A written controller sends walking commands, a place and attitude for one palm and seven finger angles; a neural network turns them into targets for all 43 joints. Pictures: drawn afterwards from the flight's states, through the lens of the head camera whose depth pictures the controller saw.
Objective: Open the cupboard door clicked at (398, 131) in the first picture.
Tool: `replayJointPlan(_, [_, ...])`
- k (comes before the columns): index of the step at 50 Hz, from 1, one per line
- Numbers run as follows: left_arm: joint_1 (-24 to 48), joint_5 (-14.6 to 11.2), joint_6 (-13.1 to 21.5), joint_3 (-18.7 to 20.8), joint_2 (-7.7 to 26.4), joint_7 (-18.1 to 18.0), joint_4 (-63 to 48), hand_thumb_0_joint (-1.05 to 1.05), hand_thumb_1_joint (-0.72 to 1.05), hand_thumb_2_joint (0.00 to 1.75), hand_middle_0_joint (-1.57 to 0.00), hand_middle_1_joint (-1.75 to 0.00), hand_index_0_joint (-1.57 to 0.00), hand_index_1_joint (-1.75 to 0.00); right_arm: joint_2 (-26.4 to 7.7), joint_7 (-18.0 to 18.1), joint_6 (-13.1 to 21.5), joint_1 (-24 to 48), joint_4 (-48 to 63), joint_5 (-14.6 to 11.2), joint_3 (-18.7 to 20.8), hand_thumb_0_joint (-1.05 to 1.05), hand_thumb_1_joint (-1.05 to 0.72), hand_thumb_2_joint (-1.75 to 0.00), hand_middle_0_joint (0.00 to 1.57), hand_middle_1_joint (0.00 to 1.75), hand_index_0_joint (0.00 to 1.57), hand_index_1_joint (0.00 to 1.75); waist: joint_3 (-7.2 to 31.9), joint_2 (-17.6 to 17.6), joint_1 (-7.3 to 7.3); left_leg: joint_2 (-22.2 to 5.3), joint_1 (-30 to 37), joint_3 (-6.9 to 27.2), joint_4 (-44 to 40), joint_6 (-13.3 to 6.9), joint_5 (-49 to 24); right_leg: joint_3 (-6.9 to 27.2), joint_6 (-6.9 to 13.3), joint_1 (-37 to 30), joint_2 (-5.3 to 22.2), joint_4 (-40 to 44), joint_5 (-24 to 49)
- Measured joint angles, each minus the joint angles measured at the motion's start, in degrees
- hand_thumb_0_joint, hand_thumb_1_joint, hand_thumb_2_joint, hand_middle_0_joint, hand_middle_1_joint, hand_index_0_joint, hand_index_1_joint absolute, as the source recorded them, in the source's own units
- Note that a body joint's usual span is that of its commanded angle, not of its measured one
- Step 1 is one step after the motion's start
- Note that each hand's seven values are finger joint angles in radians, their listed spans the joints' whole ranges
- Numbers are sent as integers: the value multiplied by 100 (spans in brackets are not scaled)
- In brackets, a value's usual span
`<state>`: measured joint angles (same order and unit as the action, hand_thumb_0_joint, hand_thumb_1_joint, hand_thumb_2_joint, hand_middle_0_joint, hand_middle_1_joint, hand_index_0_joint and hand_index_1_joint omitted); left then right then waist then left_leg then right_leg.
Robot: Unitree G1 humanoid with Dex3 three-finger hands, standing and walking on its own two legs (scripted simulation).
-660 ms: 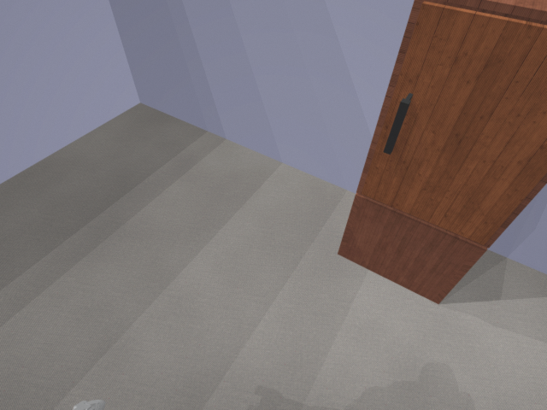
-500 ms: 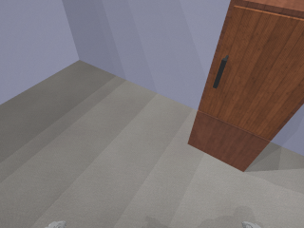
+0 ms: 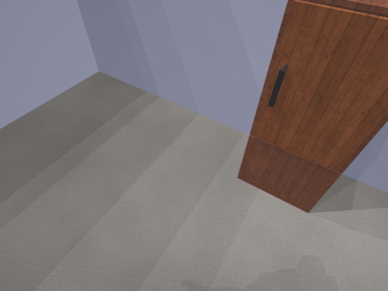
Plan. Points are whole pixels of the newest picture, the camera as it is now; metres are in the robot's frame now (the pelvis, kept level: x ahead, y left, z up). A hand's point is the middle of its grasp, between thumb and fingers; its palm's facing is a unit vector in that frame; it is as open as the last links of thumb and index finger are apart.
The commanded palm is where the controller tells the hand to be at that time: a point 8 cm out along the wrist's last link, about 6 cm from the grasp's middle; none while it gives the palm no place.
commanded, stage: stand and wait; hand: left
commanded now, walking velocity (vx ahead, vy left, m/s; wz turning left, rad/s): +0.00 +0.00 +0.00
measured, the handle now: (278, 86) +0.83 -0.27 -0.03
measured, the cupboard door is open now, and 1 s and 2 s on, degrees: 0 0 0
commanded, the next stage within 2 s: look at it before walking up in 0.16 s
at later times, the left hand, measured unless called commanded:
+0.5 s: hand out of the picture +0.07 +0.24 -0.15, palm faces -0.03 -0.94 -0.33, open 7.4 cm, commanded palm none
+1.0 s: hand out of the picture +0.07 +0.24 -0.16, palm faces -0.03 -0.94 -0.34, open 7.4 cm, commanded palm none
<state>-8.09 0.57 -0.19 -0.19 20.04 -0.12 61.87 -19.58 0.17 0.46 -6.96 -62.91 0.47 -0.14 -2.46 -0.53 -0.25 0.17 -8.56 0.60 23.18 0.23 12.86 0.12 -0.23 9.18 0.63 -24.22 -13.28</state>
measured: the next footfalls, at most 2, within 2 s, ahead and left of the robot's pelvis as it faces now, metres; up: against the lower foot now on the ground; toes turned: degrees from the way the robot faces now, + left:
left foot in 1.80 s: +0.02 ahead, +0.11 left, +0.00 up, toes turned -22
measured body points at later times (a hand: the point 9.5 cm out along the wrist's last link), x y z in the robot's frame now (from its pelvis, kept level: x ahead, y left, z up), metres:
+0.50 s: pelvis -0.01 -0.01 +0.00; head +0.00 -0.01 +0.45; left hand +0.08 +0.29 -0.13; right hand +0.08 -0.30 -0.13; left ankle +0.00 +0.12 -0.74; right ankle +0.00 -0.12 -0.74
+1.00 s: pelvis +0.00 -0.01 +0.00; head +0.01 -0.01 +0.45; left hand +0.07 +0.29 -0.13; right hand +0.08 -0.30 -0.13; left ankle +0.00 +0.12 -0.74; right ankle +0.00 -0.12 -0.74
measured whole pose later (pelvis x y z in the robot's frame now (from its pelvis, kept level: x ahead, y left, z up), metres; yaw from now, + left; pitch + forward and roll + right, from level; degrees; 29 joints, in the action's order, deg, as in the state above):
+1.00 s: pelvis +0.00 -0.01 +0.00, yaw -1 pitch -2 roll +0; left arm -7.9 0.7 -0.3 0.1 19.4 -0.3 62.1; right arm -18.9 0.5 0.6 -6.0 -63.3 0.4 -0.1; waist -2.3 -0.4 -0.8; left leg -1.0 -7.8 -0.5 21.4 1.0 11.9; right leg 1.1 0.4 9.0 -0.5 -22.6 -11.9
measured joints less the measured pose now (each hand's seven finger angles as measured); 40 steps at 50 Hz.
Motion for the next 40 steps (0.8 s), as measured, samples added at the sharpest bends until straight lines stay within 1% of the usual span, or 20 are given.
replayJointPlan(17, [103, 8, 40, -17, -53, 7, 19, 0, 90, 90, -20, -30, -20, -30, 31, -11, 32, 57, -52, -2, -20, 0, -90, -90, 20, 30, 20, 30, 80, 34, 13, -51, 75, -9, -164, 53, -119, 8, 47, -43, -50, 116, 103])
replayJointPlan(40, [9, 6, 44, -15, -56, 12, 95, 0, 90, 90, -20, -30, -20, -30, 30, -3, 28, 31, -107, -10, -23, 0, -90, -90, 20, 30, 20, 30, 1, 7, 0, -89, 76, -12, -234, 75, -143, 10, 66, -59, -87, 230, 157])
